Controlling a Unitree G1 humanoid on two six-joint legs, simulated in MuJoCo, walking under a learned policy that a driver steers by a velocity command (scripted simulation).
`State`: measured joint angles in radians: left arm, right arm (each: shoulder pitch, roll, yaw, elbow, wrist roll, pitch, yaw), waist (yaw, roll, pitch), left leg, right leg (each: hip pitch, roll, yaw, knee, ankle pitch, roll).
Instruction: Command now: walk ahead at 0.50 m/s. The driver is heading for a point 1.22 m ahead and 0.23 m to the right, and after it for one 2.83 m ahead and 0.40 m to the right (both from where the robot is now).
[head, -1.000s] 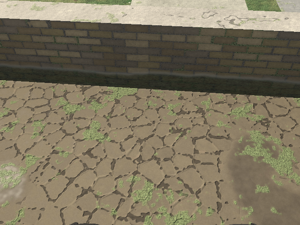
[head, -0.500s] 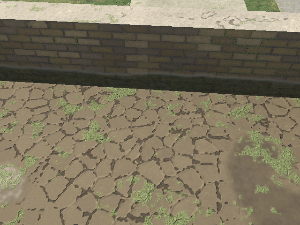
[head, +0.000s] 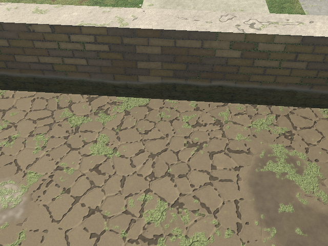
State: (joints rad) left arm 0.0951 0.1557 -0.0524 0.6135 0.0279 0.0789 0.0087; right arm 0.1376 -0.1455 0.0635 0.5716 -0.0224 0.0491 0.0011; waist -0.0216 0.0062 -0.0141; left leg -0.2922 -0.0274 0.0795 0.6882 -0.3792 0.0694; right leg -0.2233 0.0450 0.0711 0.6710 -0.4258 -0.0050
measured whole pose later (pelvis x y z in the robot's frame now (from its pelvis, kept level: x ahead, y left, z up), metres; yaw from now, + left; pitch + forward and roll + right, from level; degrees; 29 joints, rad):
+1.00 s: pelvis +0.00 +0.00 +0.00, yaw +0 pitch -1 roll -1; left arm 0.10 0.16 -0.05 0.61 0.03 0.08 0.01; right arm 0.14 -0.15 0.06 0.57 -0.03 0.05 0.00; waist -0.02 0.01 -0.01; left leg -0.30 -0.02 0.09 0.70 -0.38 0.07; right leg -0.23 0.05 0.08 0.68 -0.43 0.00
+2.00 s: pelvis +0.00 +0.00 +0.00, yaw -1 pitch -1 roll -1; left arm 0.10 0.16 -0.05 0.61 0.03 0.08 0.01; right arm 0.15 -0.15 0.06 0.57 -0.03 0.05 0.00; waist -0.02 0.01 -0.02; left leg -0.30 -0.02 0.09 0.70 -0.39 0.07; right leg -0.23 0.05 0.08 0.68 -0.43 0.00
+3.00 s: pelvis +0.00 +0.00 +0.00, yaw -1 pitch -1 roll +0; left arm 0.10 0.16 -0.05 0.62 0.03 0.08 0.01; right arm 0.15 -0.15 0.06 0.57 -0.02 0.05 0.00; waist -0.02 0.01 -0.02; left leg -0.30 -0.01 0.10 0.70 -0.39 0.07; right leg -0.23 0.05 0.09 0.68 -0.43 0.00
